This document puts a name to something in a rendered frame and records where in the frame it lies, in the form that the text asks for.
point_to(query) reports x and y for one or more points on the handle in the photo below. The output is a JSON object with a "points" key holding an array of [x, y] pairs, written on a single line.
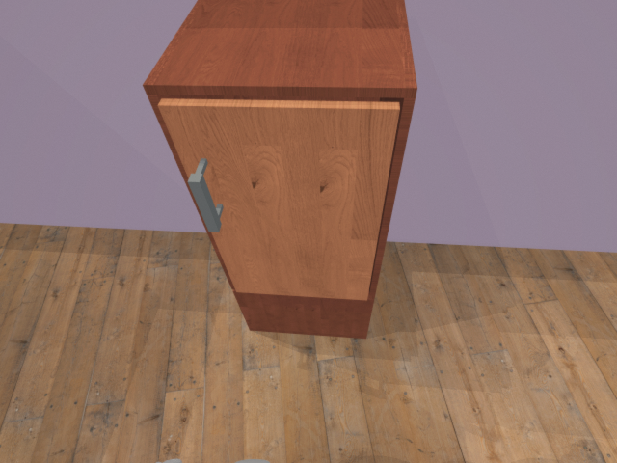
{"points": [[210, 214]]}

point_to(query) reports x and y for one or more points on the cupboard door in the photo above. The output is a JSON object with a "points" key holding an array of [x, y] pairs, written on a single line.
{"points": [[302, 183]]}

